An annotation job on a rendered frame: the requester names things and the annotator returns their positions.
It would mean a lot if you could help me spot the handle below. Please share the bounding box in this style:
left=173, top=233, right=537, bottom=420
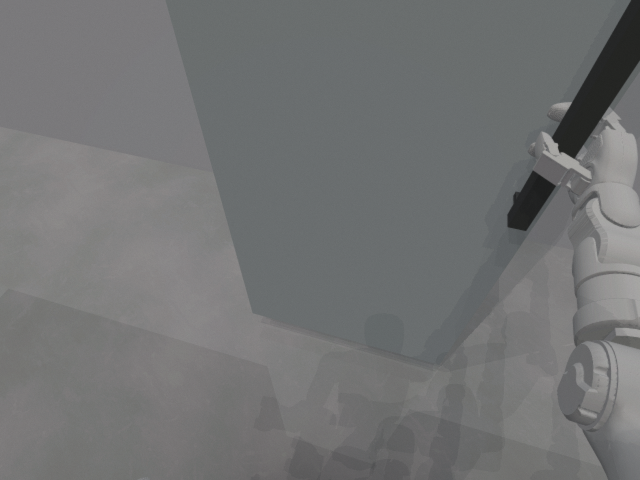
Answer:
left=507, top=0, right=640, bottom=231

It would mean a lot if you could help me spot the robot right forearm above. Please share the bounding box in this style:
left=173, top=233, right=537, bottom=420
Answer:
left=568, top=183, right=640, bottom=349

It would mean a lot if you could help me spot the right robot hand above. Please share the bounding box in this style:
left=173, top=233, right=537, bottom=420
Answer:
left=528, top=102, right=638, bottom=205

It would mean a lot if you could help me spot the fridge door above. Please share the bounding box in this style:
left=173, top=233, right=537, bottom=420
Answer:
left=165, top=0, right=640, bottom=365

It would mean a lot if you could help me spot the robot right upper arm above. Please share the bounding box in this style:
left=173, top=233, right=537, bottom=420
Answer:
left=557, top=340, right=640, bottom=480

